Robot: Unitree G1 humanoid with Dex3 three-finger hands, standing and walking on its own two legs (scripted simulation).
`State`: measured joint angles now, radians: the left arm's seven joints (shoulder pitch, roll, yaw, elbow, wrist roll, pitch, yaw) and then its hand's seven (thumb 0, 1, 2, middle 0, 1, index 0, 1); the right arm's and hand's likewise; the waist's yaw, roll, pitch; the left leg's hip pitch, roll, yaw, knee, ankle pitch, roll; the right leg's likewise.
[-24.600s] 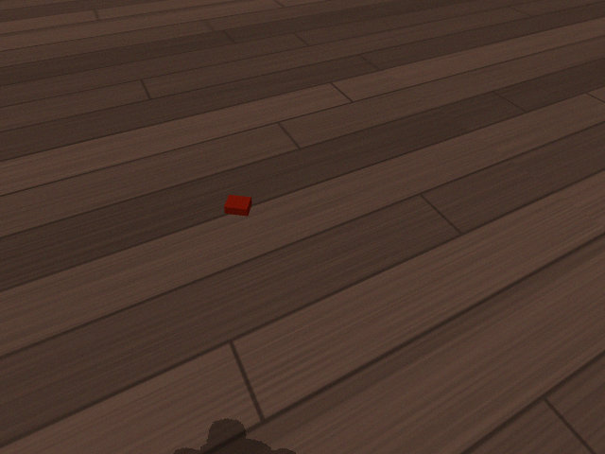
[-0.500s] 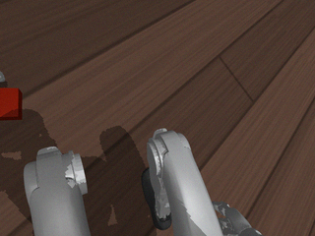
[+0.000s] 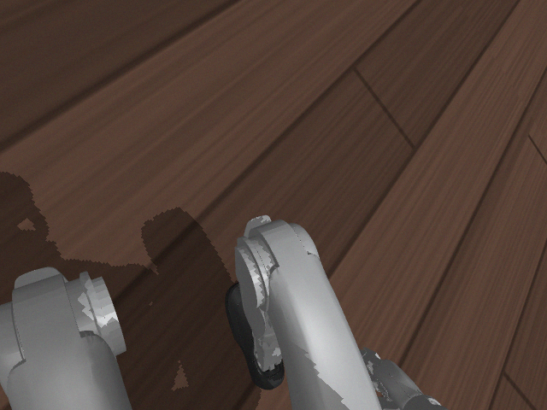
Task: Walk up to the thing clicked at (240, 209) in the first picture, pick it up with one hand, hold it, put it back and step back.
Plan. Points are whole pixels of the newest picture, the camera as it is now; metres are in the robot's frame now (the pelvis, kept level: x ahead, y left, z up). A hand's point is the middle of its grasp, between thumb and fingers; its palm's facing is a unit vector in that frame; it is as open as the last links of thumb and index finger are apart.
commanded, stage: rest palm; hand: left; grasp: from above
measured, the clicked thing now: out of the picture +0.44 +0.34 -0.28
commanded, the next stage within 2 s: close in 1.06 s
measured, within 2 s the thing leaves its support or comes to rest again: neither
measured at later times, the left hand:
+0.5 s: hand out of the picture +0.41 +0.34 -0.24, palm faces -0.47 -0.11 -0.87, open 14.0 cm
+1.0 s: hand out of the picture +0.42 +0.34 -0.25, palm faces -0.46 -0.12 -0.88, open 13.9 cm
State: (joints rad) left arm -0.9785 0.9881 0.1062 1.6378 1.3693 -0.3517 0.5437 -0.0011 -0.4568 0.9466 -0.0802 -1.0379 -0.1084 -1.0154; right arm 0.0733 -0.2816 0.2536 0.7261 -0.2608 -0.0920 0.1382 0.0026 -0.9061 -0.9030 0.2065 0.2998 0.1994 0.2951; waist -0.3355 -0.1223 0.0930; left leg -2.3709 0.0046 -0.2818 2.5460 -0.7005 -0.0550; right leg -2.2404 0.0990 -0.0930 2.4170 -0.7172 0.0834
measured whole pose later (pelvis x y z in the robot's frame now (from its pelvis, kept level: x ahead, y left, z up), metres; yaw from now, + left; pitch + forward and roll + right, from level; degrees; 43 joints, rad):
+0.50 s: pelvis +0.00 +0.00 +0.00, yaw -1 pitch +26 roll -14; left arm -0.95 1.01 0.07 1.66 1.37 -0.39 0.58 0.00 -0.49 0.98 -0.07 -0.99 -0.09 -0.99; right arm 0.01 -0.30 0.28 0.70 -0.29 -0.11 0.16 0.00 -0.90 -0.90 0.21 0.30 0.20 0.30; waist -0.32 -0.15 0.11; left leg -2.35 0.01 -0.30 2.57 -0.71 -0.05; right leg -2.21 0.10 -0.11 2.42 -0.71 0.08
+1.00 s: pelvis +0.00 +0.01 -0.01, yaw -2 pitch +26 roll -15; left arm -0.96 1.02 0.10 1.69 1.34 -0.31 0.61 0.00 -0.47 0.96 -0.09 -0.99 -0.10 -0.99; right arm 0.01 -0.31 0.30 0.69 -0.30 -0.17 0.20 0.00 -0.91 -0.91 0.21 0.30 0.20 0.30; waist -0.34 -0.15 0.13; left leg -2.36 0.01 -0.31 2.59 -0.72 -0.03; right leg -2.21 0.10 -0.12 2.42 -0.72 0.08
